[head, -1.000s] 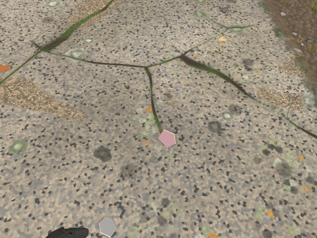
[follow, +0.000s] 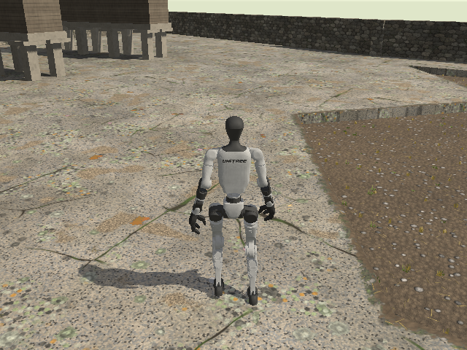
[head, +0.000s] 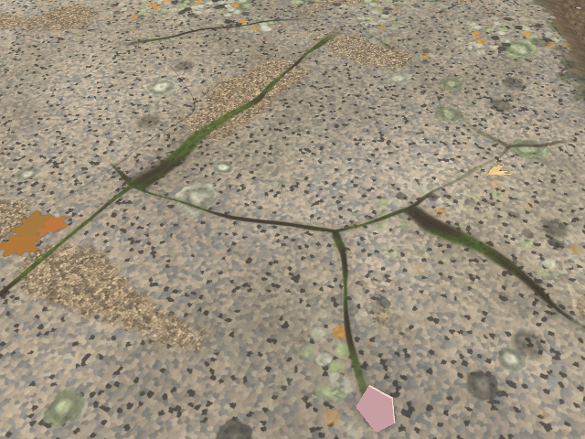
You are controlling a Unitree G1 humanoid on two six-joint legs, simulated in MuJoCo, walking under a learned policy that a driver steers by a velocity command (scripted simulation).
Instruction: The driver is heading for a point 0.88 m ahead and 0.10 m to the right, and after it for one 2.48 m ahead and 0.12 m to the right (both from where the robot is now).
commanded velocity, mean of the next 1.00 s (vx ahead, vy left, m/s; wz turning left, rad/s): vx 0.46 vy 0.00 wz -0.23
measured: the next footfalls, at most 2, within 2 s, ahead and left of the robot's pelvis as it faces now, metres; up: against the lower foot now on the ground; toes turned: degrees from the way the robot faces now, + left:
left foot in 0.12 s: +0.10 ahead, +0.13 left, +0.00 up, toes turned +3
right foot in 0.60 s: +0.43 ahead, -0.12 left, +0.00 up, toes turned -8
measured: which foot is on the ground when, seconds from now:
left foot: up 0.00-0.10, down 0.12-0.60, up 0.62-1.00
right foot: down 0.00-0.14, up 0.16-0.58, down 0.60-1.00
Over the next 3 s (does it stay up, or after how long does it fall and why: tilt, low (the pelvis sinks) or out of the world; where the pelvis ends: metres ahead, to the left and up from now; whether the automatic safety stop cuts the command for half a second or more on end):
stays up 1.55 -0.13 0.01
